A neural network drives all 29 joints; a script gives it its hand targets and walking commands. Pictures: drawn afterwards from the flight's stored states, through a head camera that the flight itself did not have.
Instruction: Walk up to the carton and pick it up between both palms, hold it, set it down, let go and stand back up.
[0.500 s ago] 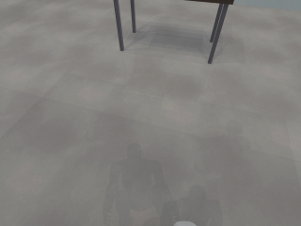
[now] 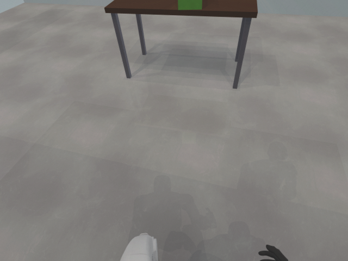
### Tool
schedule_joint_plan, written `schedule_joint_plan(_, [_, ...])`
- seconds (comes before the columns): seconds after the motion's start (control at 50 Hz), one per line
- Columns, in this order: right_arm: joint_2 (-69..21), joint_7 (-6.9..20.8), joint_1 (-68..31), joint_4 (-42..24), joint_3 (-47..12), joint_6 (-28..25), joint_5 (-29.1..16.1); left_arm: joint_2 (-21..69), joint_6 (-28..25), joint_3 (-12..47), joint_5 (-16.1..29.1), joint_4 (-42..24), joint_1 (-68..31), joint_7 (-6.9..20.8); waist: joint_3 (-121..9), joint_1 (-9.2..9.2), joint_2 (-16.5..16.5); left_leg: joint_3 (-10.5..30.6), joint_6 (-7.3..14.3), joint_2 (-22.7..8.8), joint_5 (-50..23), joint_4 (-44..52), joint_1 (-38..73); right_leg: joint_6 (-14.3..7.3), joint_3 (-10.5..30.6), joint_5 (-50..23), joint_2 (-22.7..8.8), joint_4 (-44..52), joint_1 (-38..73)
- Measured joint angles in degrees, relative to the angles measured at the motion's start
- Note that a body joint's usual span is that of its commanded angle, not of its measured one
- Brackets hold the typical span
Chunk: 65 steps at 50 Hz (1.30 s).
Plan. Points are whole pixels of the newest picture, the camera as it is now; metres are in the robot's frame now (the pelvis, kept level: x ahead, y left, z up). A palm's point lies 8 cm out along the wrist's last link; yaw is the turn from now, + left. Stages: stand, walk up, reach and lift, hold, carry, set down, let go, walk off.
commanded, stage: walk up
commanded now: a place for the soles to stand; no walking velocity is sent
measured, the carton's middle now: out of the picture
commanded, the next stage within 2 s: none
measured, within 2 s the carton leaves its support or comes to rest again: neither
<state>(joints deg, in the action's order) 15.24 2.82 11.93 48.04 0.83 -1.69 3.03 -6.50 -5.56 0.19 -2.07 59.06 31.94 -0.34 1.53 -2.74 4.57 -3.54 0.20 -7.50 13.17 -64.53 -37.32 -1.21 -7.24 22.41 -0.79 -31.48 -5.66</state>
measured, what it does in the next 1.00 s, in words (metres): walks ahead: left foot, then right foot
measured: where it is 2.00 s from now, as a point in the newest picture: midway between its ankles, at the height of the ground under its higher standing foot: (194, 135)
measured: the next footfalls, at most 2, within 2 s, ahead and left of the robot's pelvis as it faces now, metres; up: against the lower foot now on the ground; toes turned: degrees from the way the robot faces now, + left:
left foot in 0.22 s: +0.36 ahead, +0.13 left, +0.00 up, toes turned +4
right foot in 0.74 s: +0.64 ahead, -0.17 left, +0.00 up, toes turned -15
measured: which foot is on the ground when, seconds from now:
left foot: up 0.00-0.20, down 0.22-0.74, up 0.76-1.00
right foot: down 0.00-0.22, up 0.24-0.72, down 0.74-1.00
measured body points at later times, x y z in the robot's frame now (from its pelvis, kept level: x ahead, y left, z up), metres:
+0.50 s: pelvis +0.32 +0.02 +0.01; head +0.32 +0.02 +0.46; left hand +0.48 +0.26 -0.09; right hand +0.24 -0.23 -0.13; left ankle +0.32 +0.12 -0.73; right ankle +0.40 -0.13 -0.64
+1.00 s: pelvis +0.61 -0.08 +0.01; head +0.62 -0.12 +0.46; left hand +0.67 +0.16 -0.10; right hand +0.63 -0.34 -0.14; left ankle +0.70 +0.09 -0.63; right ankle +0.60 -0.16 -0.73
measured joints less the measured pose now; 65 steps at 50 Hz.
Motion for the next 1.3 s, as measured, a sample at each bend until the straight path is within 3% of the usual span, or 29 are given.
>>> schedule_joint_plan(0.1, [-2.5, 0.1, -4.4, -1.2, -0.5, 0.2, -0.4, -0.6, -0.4, -0.1, 0.0, -0.2, 2.6, 0.7, 1.1, -0.17, -1.7, -1.3, 0.9, 1.2, -10.4, 18.1, -0.7, 1.4, 1.3, 0.8, -0.5, 8.3, 8.9])
schedule_joint_plan(0.2, [-4.1, -0.1, -5.4, -1.6, -0.7, -0.1, 0.3, -3.1, 0.6, -0.7, -1.1, -1.8, 3.6, 0.7, 2.5, -0.27, -3.1, -3.6, 2.8, 4.3, -7.6, 27.7, 5.5, 2.5, 2.7, 6.9, -2.4, 8.2, 14.3])
schedule_joint_plan(0.24, [-3.9, -0.8, -4.4, -2.2, -0.2, -1.3, 0.6, -4.0, 1.5, -0.9, -1.4, -2.7, 3.5, 0.9, 2.8, 1.35, -3.2, -3.8, 4.0, 5.2, -6.0, 27.1, 7.5, 0.4, 3.5, 12.3, -3.4, -4.7, 10.5])
schedule_joint_plan(0.3, [-4.1, -2.6, -1.8, -0.8, 0.0, -1.3, -0.4, -6.2, 3.0, -1.8, -0.3, -6.0, -1.9, 1.3, 4.0, 2.59, -4.9, -5.3, 4.4, 6.1, -0.1, 20.9, 7.8, -0.9, 9.9, 7.4, -1.5, -34.4, -3.7])
schedule_joint_plan(0.36, [-3.5, -3.6, 2.1, 1.9, -0.1, -1.9, -1.0, -8.0, 2.4, -2.6, -0.2, -10.1, -8.0, 1.2, 4.1, 2.97, -5.8, -7.2, 3.9, 6.1, 0.4, 26.7, 14.6, -0.2, 9.6, 3.2, -1.3, -43.9, -16.6])
schedule_joint_plan(0.44, [-2.0, -3.5, 8.6, 5.6, 0.0, -3.6, -0.8, -9.6, 2.9, -3.4, -1.1, -14.1, -14.5, 2.8, 2.0, 4.22, -5.6, -8.7, 3.1, 5.4, 0.5, 35.8, 24.0, 0.8, 8.1, -1.9, -2.6, -37.3, -27.7])
schedule_joint_plan(0.52, [-1.3, -3.6, 14.9, 8.2, 0.0, -4.2, -1.2, -8.8, 3.5, -3.2, -1.2, -15.2, -19.8, 4.4, 0.5, 5.24, -4.6, -9.1, 1.4, 4.7, 1.1, 43.1, 32.6, 1.0, 6.8, -12.5, -4.3, -26.1, -32.3])
schedule_joint_plan(0.58, [-1.6, -3.1, 18.0, 9.2, -0.4, -4.4, -1.3, -7.4, 3.1, -2.7, -0.8, -14.7, -22.8, 4.6, 0.8, 6.07, -4.5, -10.1, -0.4, 4.2, 2.8, 46.2, 38.3, 0.1, 5.0, -22.0, -4.6, -14.4, -31.9])
schedule_joint_plan(0.64, [-2.4, -2.7, 20.4, 10.2, -1.0, -4.2, -1.2, -5.7, 3.2, -1.9, -0.7, -14.3, -24.6, 4.6, 1.4, 7.21, -4.9, -10.7, -1.6, 3.9, 6.0, 47.3, 42.9, -1.2, 3.5, -26.2, -3.7, -7.0, -29.2])
schedule_joint_plan(0.72, [-2.7, -2.3, 23.6, 10.4, -1.5, -2.2, -0.8, -3.7, 2.5, -1.0, -1.1, -14.7, -24.1, 3.7, 1.1, 7.89, -4.2, -10.7, -2.7, 2.2, 13.9, 41.4, 45.1, -2.4, 2.1, -18.7, -1.7, -2.9, -23.2])
schedule_joint_plan(0.76, [-2.5, -2.1, 23.3, 9.9, -1.7, -0.8, -0.3, -2.9, 1.6, -1.3, -1.5, -14.8, -23.7, 2.5, 2.3, 6.74, -2.8, -7.8, -0.4, -0.5, 18.2, 25.0, 39.8, -2.9, 1.9, -13.2, 0.4, -7.1, -23.0])
schedule_joint_plan(0.8, [-2.1, -1.8, 20.3, 8.2, -1.2, 0.5, -0.8, -2.3, 1.5, -1.0, -0.6, -14.2, -22.8, 1.1, 4.6, 5.56, -2.2, -0.4, 0.2, 1.6, 16.4, 5.3, 30.9, -3.6, 2.4, -9.5, 1.1, -11.3, -22.8])
schedule_joint_plan(0.86, [-1.1, -1.7, 15.2, 4.5, -0.2, 0.4, -1.4, -2.0, 1.7, -1.2, 0.1, -12.6, -19.9, 0.2, 6.2, 4.93, -1.3, 3.1, 0.4, 3.0, 10.7, -5.7, 19.5, -3.0, 2.1, -8.7, 0.6, -7.9, -17.6])
schedule_joint_plan(1.02, [0.8, -0.2, 4.4, 0.1, 1.9, 0.0, 0.3, -2.8, -0.5, -2.0, 0.5, -8.0, -9.0, 0.3, 2.9, 1.88, -0.3, 4.0, -1.9, 1.1, -3.7, 1.9, 1.8, -1.6, 1.7, -8.5, 0.2, 6.7, -2.9])
schedule_joint_plan(1.08, [0.2, 0.2, 1.9, 0.2, 1.7, 0.4, 0.2, -3.2, -0.7, -1.9, 0.3, -7.1, -6.2, 0.3, 2.1, 1.56, 0.2, 2.4, -2.0, 0.5, -9.5, 10.4, 1.0, -0.8, 1.1, -7.1, 0.4, 9.4, 1.6])
schedule_joint_plan(1.16, [-1.6, 0.6, -0.1, 0.4, 0.8, 0.7, 0.2, -3.9, -0.6, -1.3, -0.3, -6.2, -4.0, 0.4, 1.6, 0.91, 0.2, 0.1, -0.8, 1.3, -11.1, 21.3, 3.6, 0.3, 0.0, -3.3, 0.6, 10.0, 6.1])
schedule_joint_plan(1.24, [-3.8, 0.6, -0.7, -0.2, 0.1, 0.4, 0.7, -5.0, 0.5, -0.7, -0.9, -5.6, -2.9, 0.1, 2.0, 0.06, -1.6, -2.0, 1.1, 3.7, -6.5, 28.1, 9.1, 1.8, -0.7, 2.6, -0.5, 7.0, 8.9])
schedule_joint_plan(1.26, [-3.9, 0.4, -0.5, -0.7, 0.0, -0.1, 0.9, -5.1, 0.9, -0.5, -0.9, -5.6, -2.4, 0.1, 2.0, -0.04, -2.0, -2.5, 1.6, 4.6, -5.1, 30.0, 11.2, 1.9, -0.5, 5.0, -1.3, 3.8, 8.4])
schedule_joint_plan(1.3, [-4.4, -0.5, -0.6, -1.3, 0.4, -1.3, 0.8, -5.3, 2.1, 0.0, -1.1, -5.5, -3.1, 0.4, 3.4, 0.98, -3.6, -3.3, 4.2, 6.5, -3.8, 26.7, 11.2, -0.2, 1.4, 7.9, -3.4, -10.7, 3.4])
